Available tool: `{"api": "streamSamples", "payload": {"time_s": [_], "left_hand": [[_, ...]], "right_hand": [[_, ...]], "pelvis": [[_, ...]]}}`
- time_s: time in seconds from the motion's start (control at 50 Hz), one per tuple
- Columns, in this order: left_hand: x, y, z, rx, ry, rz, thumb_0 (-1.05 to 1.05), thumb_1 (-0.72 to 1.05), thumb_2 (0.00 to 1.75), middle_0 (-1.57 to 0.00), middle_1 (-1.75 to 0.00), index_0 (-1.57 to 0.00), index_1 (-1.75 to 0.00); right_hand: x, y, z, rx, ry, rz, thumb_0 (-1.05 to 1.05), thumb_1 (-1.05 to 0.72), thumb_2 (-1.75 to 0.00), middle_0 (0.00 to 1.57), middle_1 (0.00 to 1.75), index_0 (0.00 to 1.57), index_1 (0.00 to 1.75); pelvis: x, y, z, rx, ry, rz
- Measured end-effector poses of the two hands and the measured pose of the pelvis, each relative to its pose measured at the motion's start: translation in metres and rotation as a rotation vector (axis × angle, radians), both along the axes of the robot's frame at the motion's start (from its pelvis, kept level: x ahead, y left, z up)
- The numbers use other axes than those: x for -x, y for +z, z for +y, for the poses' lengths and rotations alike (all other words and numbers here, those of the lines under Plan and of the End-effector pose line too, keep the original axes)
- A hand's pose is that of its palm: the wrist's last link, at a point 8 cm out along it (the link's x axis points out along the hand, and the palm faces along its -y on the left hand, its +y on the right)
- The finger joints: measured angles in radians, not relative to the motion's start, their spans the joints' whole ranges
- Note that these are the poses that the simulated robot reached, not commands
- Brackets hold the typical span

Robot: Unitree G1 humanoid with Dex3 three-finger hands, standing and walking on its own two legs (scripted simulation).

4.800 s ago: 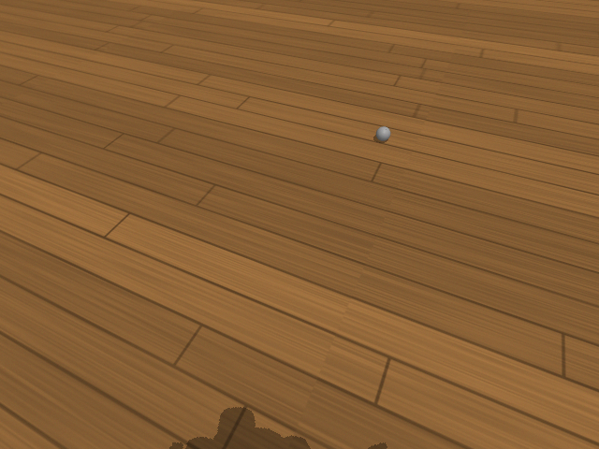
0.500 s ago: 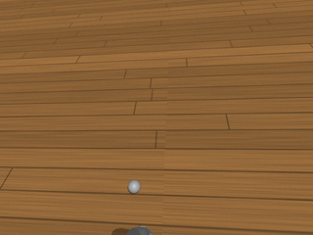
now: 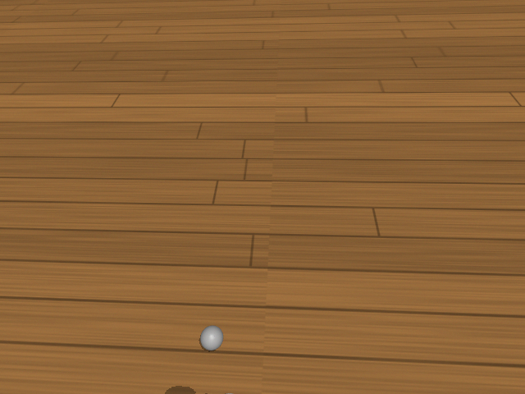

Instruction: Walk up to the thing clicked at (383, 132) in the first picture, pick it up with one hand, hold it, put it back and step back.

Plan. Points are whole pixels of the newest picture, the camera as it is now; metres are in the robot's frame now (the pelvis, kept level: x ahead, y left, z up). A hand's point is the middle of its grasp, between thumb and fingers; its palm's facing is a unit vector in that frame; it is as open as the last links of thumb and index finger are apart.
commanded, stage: walk up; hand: left
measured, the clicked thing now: (211, 337) +0.42 +0.25 -0.71
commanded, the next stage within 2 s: stand in 1.22 s
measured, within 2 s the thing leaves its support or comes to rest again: neither
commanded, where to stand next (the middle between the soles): +0.05 +0.00 m, yaw +1 degrees
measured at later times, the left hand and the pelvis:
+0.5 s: hand out of the picture +0.14 +0.26 -0.12, palm faces -0.01 -0.94 -0.34, open 7.3 cm; pelvis +0.03 +0.00 +0.03, yaw +1 degrees
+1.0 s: hand out of the picture +0.10 +0.27 -0.13, palm faces +0.02 -0.94 -0.34, open 7.3 cm; pelvis +0.04 +0.01 +0.03, yaw +1 degrees
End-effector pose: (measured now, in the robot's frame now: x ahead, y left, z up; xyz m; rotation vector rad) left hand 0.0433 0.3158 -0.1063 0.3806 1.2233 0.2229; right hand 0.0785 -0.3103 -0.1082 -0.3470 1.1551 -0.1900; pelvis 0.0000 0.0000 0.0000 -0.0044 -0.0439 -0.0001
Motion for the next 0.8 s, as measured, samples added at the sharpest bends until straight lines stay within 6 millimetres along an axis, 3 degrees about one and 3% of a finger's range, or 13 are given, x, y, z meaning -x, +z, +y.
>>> {"api": "streamSamples", "payload": {"time_s": [0.14, 0.28, 0.38, 0.52, 0.8], "left_hand": [[-0.035, 0.009, -0.009, 0.023, -0.002, -0.026, 0.01, 0.91, 0.9, -0.2, -0.3, -0.21, -0.3], [-0.074, 0.015, -0.014, 0.045, -0.006, -0.082, 0.01, 0.91, 0.9, -0.2, -0.3, -0.21, -0.3], [-0.089, 0.018, -0.016, 0.059, -0.007, -0.098, 0.01, 0.91, 0.9, -0.2, -0.3, -0.21, -0.3], [-0.089, 0.019, -0.016, 0.07, 0.002, -0.076, 0.0, 0.91, 0.9, -0.2, -0.3, -0.21, -0.3], [-0.06, 0.015, -0.008, 0.065, 0.051, 0.009, 0.01, 0.91, 0.9, -0.2, -0.3, -0.21, -0.3]], "right_hand": [[-0.011, -0.004, 0.012, -0.043, 0.003, 0.038, 0.01, -0.9, -0.9, 0.2, 0.3, 0.21, 0.3], [-0.022, 0.004, 0.018, -0.045, 0.001, 0.054, 0.01, -0.9, -0.9, 0.2, 0.3, 0.21, 0.3], [-0.03, 0.012, 0.015, -0.029, -0.009, 0.049, 0.01, -0.9, -0.9, 0.2, 0.3, 0.21, 0.3], [-0.037, 0.02, 0.011, -0.01, -0.016, 0.044, 0.01, -0.9, -0.9, 0.2, 0.3, 0.21, 0.3], [-0.038, 0.019, 0.019, -0.021, -0.014, 0.066, 0.01, -0.9, -0.9, 0.2, 0.3, 0.21, 0.3]], "pelvis": [[-0.014, 0.009, 0.001, -0.001, 0.004, 0.005], [-0.021, 0.018, 0.002, -0.001, 0.01, 0.005], [-0.025, 0.023, 0.002, -0.001, 0.013, 0.003], [-0.029, 0.027, 0.004, 0.0, 0.015, 0.005], [-0.034, 0.029, 0.008, 0.001, 0.017, 0.006]]}}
